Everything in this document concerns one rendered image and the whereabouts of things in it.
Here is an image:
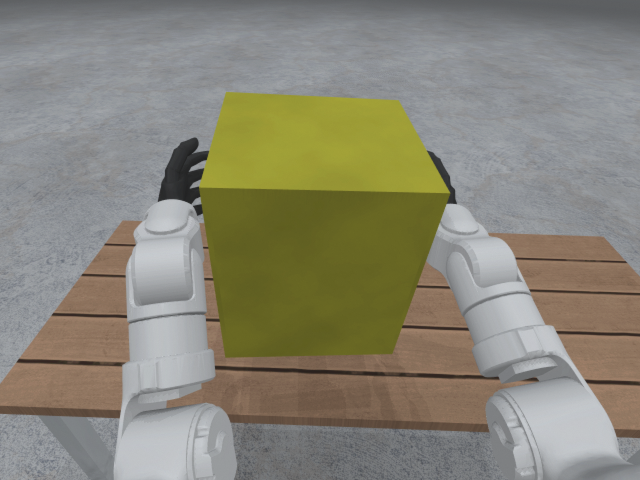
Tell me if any robot right upper arm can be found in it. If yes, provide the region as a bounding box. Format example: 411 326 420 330
486 376 640 480

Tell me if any carton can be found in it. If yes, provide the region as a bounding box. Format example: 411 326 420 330
199 92 450 358

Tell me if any right robot hand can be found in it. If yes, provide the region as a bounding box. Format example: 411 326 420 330
427 151 457 204

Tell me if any robot left forearm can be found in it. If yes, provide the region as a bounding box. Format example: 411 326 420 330
114 199 216 480

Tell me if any left robot hand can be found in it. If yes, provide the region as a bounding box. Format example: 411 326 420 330
158 138 209 216

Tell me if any table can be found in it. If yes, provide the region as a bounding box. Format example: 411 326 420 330
0 220 640 480

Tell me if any robot left upper arm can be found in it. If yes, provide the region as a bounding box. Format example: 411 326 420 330
115 403 237 480

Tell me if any robot right forearm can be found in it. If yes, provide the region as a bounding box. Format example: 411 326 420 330
426 204 619 453

